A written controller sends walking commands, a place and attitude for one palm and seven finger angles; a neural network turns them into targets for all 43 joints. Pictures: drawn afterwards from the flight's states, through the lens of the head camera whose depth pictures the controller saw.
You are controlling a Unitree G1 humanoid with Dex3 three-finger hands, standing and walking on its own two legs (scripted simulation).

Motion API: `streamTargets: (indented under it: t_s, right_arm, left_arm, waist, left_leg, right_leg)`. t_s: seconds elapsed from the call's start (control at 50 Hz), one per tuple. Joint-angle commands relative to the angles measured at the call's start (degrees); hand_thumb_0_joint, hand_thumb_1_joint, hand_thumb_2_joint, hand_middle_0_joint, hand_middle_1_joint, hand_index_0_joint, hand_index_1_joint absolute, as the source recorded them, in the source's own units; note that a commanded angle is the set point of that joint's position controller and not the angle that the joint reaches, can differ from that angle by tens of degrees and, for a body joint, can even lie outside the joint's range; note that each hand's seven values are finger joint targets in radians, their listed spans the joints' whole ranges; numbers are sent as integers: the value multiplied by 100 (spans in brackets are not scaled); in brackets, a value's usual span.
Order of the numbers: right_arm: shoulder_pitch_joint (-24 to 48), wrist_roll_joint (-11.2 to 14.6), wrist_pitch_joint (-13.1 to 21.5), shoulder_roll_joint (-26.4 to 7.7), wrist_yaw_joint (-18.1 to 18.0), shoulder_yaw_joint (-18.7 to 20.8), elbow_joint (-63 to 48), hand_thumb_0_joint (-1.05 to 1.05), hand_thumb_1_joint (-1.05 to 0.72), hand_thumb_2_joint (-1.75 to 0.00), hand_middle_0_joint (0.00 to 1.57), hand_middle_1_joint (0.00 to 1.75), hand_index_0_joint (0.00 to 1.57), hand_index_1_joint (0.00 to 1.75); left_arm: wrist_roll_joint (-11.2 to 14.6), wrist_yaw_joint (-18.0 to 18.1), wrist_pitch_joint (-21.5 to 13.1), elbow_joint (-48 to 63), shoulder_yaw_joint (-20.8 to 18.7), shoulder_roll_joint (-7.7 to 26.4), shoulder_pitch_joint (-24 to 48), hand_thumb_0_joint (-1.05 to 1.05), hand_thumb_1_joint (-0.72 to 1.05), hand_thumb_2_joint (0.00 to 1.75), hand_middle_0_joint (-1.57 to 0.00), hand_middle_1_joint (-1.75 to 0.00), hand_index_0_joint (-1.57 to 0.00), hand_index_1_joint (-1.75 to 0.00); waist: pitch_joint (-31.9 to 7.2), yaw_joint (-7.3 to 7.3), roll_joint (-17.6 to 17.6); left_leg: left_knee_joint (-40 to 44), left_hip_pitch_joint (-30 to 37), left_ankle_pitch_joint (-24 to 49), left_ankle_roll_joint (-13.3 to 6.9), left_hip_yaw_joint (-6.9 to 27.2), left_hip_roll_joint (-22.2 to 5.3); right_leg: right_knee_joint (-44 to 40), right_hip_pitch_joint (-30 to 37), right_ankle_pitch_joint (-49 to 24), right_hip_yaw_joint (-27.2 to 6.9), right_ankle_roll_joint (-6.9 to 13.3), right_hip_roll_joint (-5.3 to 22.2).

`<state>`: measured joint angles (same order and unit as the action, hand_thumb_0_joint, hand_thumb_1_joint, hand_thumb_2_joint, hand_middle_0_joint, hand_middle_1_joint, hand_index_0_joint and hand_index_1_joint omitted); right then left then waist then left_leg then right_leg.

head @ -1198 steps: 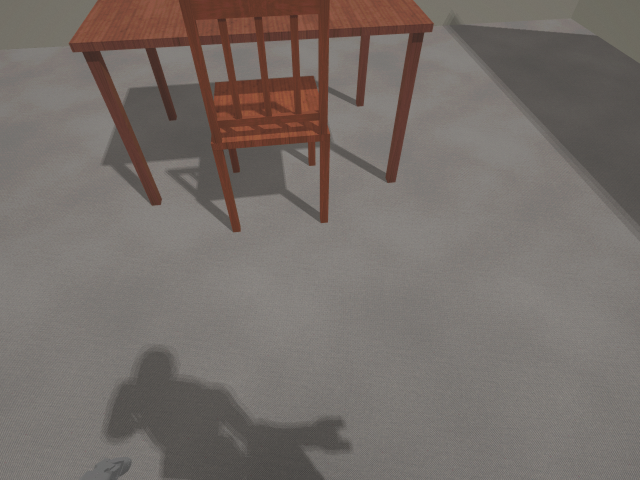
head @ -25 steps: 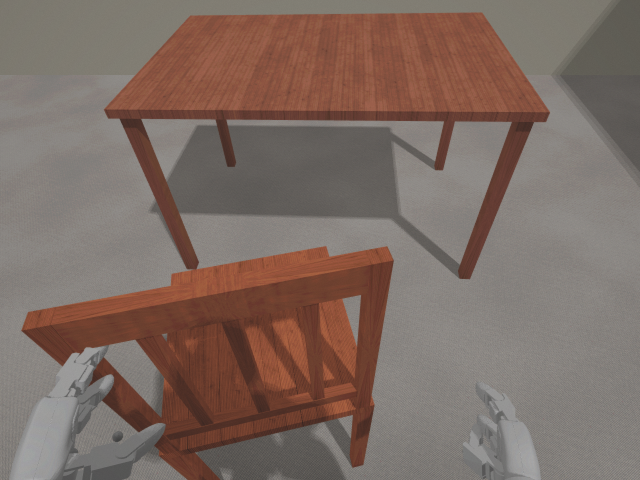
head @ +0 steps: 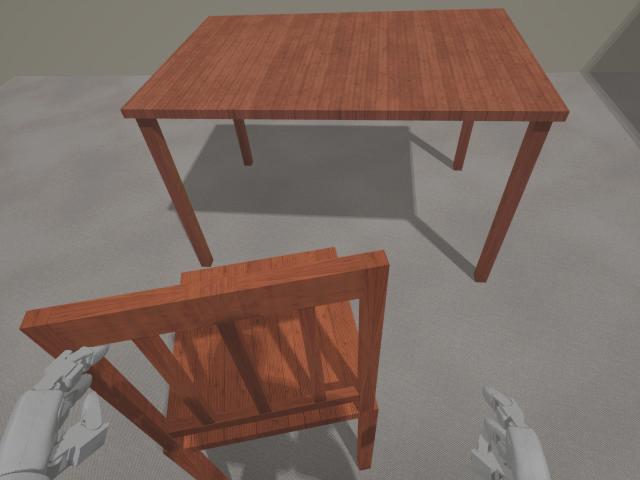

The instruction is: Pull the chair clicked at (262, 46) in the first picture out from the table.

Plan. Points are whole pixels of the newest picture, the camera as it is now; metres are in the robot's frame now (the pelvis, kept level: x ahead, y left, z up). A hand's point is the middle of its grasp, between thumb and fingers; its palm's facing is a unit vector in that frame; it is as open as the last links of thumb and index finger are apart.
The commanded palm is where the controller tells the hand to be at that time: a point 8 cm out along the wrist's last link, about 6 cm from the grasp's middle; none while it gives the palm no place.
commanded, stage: draw the hand back to the body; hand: left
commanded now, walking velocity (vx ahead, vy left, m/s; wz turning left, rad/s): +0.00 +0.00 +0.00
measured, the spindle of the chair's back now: (248, 370) +0.28 +0.16 -0.07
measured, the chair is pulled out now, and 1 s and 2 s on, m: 0.53 0.53 0.53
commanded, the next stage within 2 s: step back with the hand held close in 0.08 s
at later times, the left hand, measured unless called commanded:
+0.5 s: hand (81, 451) +0.12 +0.26 +0.07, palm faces +0.11 -0.83 -0.55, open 6.6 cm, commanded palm +0.08 +0.30 +0.19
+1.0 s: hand out of the picture +0.05 +0.32 +0.17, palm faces +0.42 -0.80 -0.43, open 7.4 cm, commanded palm -0.02 +0.36 +0.19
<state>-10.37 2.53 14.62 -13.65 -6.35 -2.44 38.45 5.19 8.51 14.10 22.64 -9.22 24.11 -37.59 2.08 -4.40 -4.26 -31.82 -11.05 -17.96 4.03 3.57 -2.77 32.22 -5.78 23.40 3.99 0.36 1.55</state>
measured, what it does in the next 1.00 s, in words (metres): walks backwards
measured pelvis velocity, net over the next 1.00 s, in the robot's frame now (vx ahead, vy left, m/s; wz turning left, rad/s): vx -0.15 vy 0.06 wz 0.01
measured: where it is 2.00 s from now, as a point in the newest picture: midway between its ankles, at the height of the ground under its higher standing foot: outside the picture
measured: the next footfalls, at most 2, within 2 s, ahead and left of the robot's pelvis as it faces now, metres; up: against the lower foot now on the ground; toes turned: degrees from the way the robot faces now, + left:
right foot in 1.08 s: -0.19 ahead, -0.06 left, +0.00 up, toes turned +1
left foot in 1.32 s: -0.21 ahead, +0.17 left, +0.00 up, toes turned +3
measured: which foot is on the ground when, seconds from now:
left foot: down 0.00-1.00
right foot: down 0.00-0.88, up 0.90-1.00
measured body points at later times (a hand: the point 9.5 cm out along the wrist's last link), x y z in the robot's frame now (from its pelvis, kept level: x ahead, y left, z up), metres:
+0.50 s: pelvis -0.06 +0.00 +0.00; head +0.01 +0.00 +0.45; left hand +0.11 +0.30 +0.10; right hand +0.14 -0.23 -0.09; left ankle -0.01 +0.17 -0.73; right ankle -0.06 -0.11 -0.73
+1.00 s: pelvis -0.15 +0.06 -0.01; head -0.15 +0.07 +0.44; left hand +0.02 +0.36 +0.19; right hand +0.02 -0.17 -0.08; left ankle -0.01 +0.17 -0.73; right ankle -0.12 -0.09 -0.71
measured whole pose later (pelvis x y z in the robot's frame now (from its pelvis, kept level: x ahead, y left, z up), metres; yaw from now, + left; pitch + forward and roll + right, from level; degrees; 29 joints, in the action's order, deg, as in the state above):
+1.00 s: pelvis -0.15 +0.06 -0.01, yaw +1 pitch -2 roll -4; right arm -12.0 0.8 7.6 -10.4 -5.0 -0.9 34.4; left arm 2.8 9.1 -8.8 30.4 -23.5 23.8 -29.8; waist 2.0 1.1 -1.8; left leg -34.1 -27.5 -6.2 -1.0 2.8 -2.7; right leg 43.1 -20.4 25.0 1.8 -1.0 -0.7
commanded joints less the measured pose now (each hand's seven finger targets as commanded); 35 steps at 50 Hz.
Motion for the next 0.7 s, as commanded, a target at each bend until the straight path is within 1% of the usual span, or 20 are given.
streamTargets:
  t_s: [0.0, 0.1, 0.12, 0.18, 0.2, 0.22, 0.24, 0.26, 0.3, 0.32, 0.34, 0.4, 0.42, 0.46, 0.5, 0.54, 0.56, 0.62, 0.66, 0.68]
  right_arm:
    - [641, 0, 354, -481, -36, 192, -944, 0, -90, -90, 20, 30, 20, 30]
    - [626, -2, 365, -487, -53, 197, -935, 0, -90, -90, 20, 30, 20, 30]
    - [703, 20, 360, -484, -35, 174, -903, 0, -90, -90, 20, 30, 20, 30]
    - [628, 3, 390, -495, -50, 160, -942, 0, -90, -90, 20, 30, 20, 30]
    - [156, 176, -7, -773, -60, 379, -1234, 0, -90, -90, 20, 30, 20, 30]
    - [144, 209, -167, -665, -36, 353, -1247, 0, -90, -90, 20, 30, 20, 30]
    - [171, 195, -266, -548, -15, 349, -1292, 0, -90, -90, 20, 30, 20, 30]
    - [216, 175, -336, -573, 16, 348, -1349, 0, -90, -90, 20, 30, 20, 30]
    - [335, 144, -450, -576, 44, 369, -1429, 0, -90, -90, 20, 30, 20, 30]
    - [432, 178, -475, -595, 50, 382, -1453, 0, -90, -90, 20, 30, 20, 30]
    - [376, 143, -540, -571, 60, 374, -1497, 0, -90, -90, 20, 30, 20, 30]
    - [433, 107, -664, -604, 71, 441, -1518, 0, -90, -90, 20, 30, 20, 30]
    - [558, 139, -674, -602, 61, 473, -1481, 0, -90, -90, 20, 30, 20, 30]
    - [539, 90, -710, -588, 48, 489, -1489, 0, -90, -90, 20, 30, 20, 30]
    - [511, 72, -704, -581, 28, 505, -1475, 0, -90, -90, 20, 30, 20, 30]
    - [526, 59, -669, -560, 7, 499, -1438, 0, -90, -90, 20, 30, 20, 30]
    - [570, 23, -657, -594, -13, 527, -1391, 0, -90, -90, 20, 30, 20, 30]
    - [644, -23, -590, -526, -18, 568, -1205, 0, -90, -90, 20, 30, 20, 30]
    - [568, -80, -607, -553, 15, 587, -1191, 0, -90, -90, 20, 30, 20, 30]
    - [531, -72, -620, -533, 28, 611, -1122, 0, -90, -90, 20, 30, 20, 30]
  left_arm:
    - [-179, 526, -1543, 3156, -1881, 1570, 1723, 0, 90, 90, -20, -30, -20, -30]
    - [-179, 530, -1587, 3129, -1915, 1598, 1729, 0, 90, 90, -20, -30, -20, -30]
    - [-186, 515, -1551, 3054, -1860, 1568, 1700, 0, 90, 90, -20, -30, -20, -30]
    - [-160, 506, -1614, 3211, -1777, 1529, 1897, 0, 90, 90, -20, -30, -20, -30]
    - [73, 293, -1874, 3194, -2519, 2642, 2767, 0, 90, 90, -20, -30, -20, -30]
    - [33, 194, -1880, 2939, -2531, 2614, 2843, 0, 90, 90, -20, -30, -20, -30]
    - [31, 149, -1816, 2651, -2228, 2046, 2424, 0, 90, 90, -20, -30, -20, -30]
    - [36, 128, -1815, 2642, -2119, 1885, 2297, 0, 90, 90, -20, -30, -20, -30]
    - [33, 142, -1883, 2849, -2146, 1871, 1975, 0, 90, 90, -20, -30, -20, -30]
    - [48, 152, -1923, 2938, -2150, 1866, 1687, 0, 90, 90, -20, -30, -20, -30]
    - [21, 178, -1955, 3038, -2194, 1830, 1448, 0, 90, 90, -20, -30, -20, -30]
    - [29, 256, -2061, 3440, -2415, 2019, 1222, 0, 90, 90, -20, -30, -20, -30]
    - [43, 256, -2068, 3406, -2434, 2026, 948, 0, 90, 90, -20, -30, -20, -30]
    - [42, 284, -2157, 3591, -2582, 2118, 861, 0, 90, 90, -20, -30, -20, -30]
    - [65, 294, -2227, 3624, -2634, 2096, 742, 0, 90, 90, -20, -30, -20, -30]
    - [60, 291, -2300, 3534, -2716, 2012, 416, 0, 90, 90, -20, -30, -20, -30]
    - [40, 301, -2408, 3616, -2839, 2147, 506, 0, 90, 90, -20, -30, -20, -30]
    - [0, 268, -2529, 2469, -2909, 1670, -81, 0, 90, 90, -20, -30, -20, -30]
    - [-85, 230, -2564, 1937, -2731, 1391, 98, 0, 90, 90, -20, -30, -20, -30]
    - [-98, 230, -2575, 1519, -2629, 1257, 181, 0, 90, 90, -20, -30, -20, -30]
  waist:
    - [-1260, 140, -600]
    - [-1230, 137, -620]
    - [-1101, 135, -815]
    - [-1183, 153, -656]
    - [-211, 226, -236]
    - [-334, 281, -377]
    - [-488, 292, -162]
    - [-648, 302, -65]
    - [-1021, 284, -174]
    - [-1166, 282, -625]
    - [-1319, 251, -778]
    - [-1616, 247, -595]
    - [-1651, 262, -934]
    - [-1657, 244, -782]
    - [-1749, 256, -598]
    - [-1740, 249, -958]
    - [-1598, 255, -914]
    - [-1395, 324, -651]
    - [-922, 403, 57]
    - [-739, 443, 522]
  left_leg:
    - [150, 707, 2044, -443, -357, 75]
    - [125, 661, 1895, -445, -357, 60]
    - [151, 580, 1801, -417, -337, 78]
    - [151, 603, 1721, -446, -327, 72]
    - [-7, 223, 2072, -542, -114, -190]
    - [-32, 227, 2009, -524, -169, -175]
    - [-145, 293, 2126, -491, -242, -158]
    - [-209, 315, 2260, -469, -232, -143]
    - [-217, 413, 2614, -474, -210, -189]
    - [-49, 516, 2770, -493, -161, -235]
    - [23, 565, 2905, -500, -132, -311]
    - [-13, 432, 3264, -477, -29, -427]
    - [81, 460, 3197, -501, -8, -435]
    - [76, 252, 3123, -491, 92, -504]
    - [36, 126, 2852, -438, 89, -471]
    - [256, 23, 2526, -482, 185, -541]
    - [339, -197, 2321, -509, 281, -614]
    - [535, -512, 1011, -521, 253, -555]
    - [280, -861, -244, -405, 118, -324]
    - [-149, -752, -662, -338, -11, -115]
  right_leg:
    - [-361, -184, -2873, 27, 32, 197]
    - [-361, -234, -2773, 4, 39, 212]
    - [-399, -246, -2645, -23, 69, 195]
    - [-370, -278, -2585, 11, 35, 218]
    - [-762, -854, -3195, -483, -31, 346]
    - [-801, -733, -3555, -542, 0, 472]
    - [-775, -531, -3867, -466, -15, 488]
    - [-733, -381, -4015, -408, -24, 529]
    - [-607, -150, -4090, -372, -43, 577]
    - [-532, -127, -3852, -402, -47, 542]
    - [-493, -79, -3538, -318, -79, 485]
    - [-414, 101, -3456, -246, -82, 439]
    - [-408, 60, -3279, -287, -84, 404]
    - [-425, 50, -3126, -245, -102, 392]
    - [-425, 79, -3063, -236, -38, 455]
    - [-391, 7, -2444, -161, -72, 345]
    - [-369, -87, -2244, -158, -91, 325]
    - [-498, -334, -1381, -219, -70, 261]
    - [-902, -890, -706, -503, 20, 444]
    - [-1238, -1420, -118, -742, 160, 685]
